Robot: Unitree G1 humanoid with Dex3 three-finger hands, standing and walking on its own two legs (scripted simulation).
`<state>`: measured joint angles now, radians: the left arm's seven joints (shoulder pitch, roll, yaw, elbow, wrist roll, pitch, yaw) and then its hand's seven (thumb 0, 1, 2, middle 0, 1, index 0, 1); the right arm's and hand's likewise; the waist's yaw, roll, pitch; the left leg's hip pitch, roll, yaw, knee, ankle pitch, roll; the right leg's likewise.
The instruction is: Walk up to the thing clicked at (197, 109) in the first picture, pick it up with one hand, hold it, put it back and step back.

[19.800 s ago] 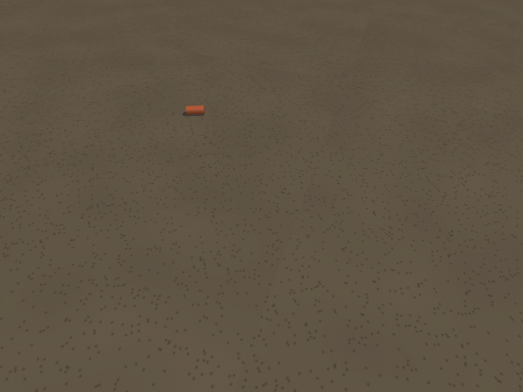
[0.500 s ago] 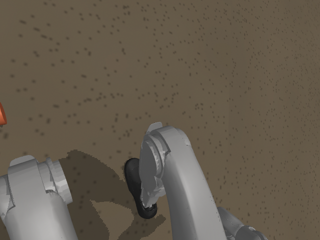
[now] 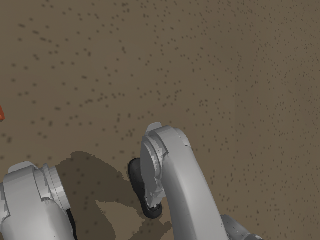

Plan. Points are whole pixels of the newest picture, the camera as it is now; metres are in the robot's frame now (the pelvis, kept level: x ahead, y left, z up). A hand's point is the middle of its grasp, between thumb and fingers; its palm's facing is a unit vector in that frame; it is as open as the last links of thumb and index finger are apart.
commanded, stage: settle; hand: left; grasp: from above
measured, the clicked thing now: out of the picture +0.44 +0.30 -0.28
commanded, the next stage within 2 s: lift in 0.70 s
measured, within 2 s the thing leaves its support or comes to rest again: leaves its support in 0.18 s
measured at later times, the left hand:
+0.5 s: hand out of the picture +0.43 +0.32 -0.17, palm faces -0.39 -0.08 -0.92, open 8.4 cm
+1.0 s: hand out of the picture +0.42 +0.32 -0.11, palm faces -0.43 -0.10 -0.90, open 8.4 cm
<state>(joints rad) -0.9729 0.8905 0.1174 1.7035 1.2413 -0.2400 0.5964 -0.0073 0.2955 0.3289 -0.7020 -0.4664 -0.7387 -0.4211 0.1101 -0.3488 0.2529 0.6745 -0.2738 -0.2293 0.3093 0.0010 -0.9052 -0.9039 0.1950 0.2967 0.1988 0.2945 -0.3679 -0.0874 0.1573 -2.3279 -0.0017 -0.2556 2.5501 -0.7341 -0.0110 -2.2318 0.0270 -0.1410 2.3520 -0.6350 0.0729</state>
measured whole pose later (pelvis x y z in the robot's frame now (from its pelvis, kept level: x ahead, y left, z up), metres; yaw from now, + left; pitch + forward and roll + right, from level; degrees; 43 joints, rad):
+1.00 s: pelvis +0.00 -0.01 +0.04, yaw +7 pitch +34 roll -8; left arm -0.89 0.65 0.02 1.28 1.22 -0.21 0.30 0.00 0.26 0.23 -0.84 -0.34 -0.86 -0.31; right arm 0.19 -0.30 0.02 0.72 -0.11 -0.04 0.16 0.00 -0.92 -0.91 0.20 0.30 0.20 0.29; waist -0.21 0.03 -0.10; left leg -2.28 -0.02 -0.13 2.36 -0.68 -0.01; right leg -2.22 -0.02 -0.05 2.26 -0.64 0.05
